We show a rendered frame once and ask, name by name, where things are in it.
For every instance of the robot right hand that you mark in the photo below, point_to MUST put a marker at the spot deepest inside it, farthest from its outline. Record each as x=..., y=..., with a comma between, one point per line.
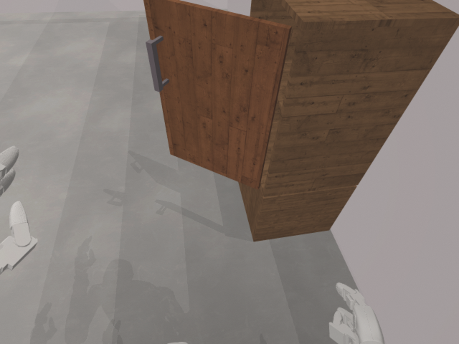
x=358, y=327

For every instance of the robot left hand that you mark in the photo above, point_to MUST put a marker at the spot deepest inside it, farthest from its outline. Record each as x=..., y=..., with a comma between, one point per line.
x=17, y=246

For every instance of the cupboard door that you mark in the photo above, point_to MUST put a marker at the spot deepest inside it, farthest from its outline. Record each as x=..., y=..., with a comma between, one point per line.
x=224, y=72

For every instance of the handle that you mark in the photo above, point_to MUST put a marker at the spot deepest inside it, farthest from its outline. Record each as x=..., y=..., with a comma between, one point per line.
x=154, y=64

